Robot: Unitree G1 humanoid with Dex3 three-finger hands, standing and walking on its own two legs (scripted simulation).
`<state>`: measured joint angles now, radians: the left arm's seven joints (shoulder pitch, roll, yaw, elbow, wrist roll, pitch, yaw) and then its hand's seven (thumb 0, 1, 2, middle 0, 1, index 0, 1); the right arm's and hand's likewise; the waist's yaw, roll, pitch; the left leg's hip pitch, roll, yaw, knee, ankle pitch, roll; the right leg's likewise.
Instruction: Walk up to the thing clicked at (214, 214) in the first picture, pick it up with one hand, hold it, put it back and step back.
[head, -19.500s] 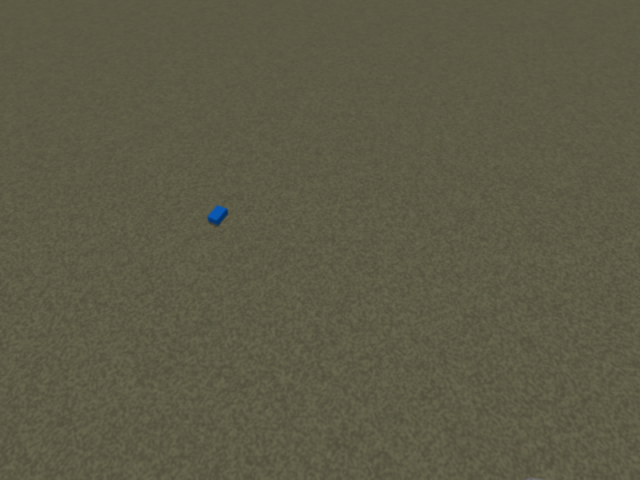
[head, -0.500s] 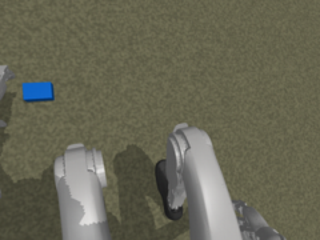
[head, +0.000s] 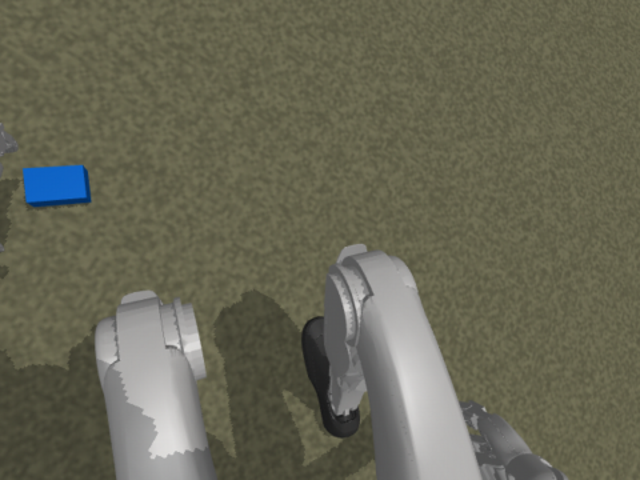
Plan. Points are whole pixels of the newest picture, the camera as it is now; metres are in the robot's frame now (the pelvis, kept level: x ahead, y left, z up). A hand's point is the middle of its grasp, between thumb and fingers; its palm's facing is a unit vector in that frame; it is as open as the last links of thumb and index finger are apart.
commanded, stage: rise first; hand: left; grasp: from above
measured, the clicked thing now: (58, 186) +0.50 +0.27 -0.31
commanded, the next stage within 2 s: approach in 1.26 s
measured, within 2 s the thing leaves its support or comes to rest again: neither
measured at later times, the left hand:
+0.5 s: hand out of the picture +0.46 +0.31 -0.20, palm faces -0.46 -0.05 -0.89, open 13.1 cm
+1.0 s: hand out of the picture +0.46 +0.31 -0.18, palm faces -0.46 -0.04 -0.89, open 12.9 cm
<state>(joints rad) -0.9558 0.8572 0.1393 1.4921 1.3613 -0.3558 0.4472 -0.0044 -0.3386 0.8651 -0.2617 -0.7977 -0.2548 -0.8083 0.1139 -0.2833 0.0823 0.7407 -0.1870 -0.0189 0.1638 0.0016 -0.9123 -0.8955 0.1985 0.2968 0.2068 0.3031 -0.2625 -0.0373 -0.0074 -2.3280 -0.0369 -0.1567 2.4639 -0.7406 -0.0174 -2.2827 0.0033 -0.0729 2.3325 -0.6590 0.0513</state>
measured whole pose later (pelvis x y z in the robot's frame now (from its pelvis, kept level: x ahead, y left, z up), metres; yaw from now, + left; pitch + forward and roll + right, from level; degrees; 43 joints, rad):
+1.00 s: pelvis -0.01 +0.00 +0.00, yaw -1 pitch +34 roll -10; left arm -1.00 0.87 0.10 1.52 1.36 -0.32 0.43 0.00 -0.32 0.85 -0.28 -0.79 -0.28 -0.80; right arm 0.15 -0.29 0.12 0.72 -0.17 -0.05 0.17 0.00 -0.91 -0.89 0.20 0.30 0.21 0.30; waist -0.30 -0.03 0.00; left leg -2.34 -0.04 -0.16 2.46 -0.72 -0.01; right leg -2.28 0.01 -0.08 2.32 -0.64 0.05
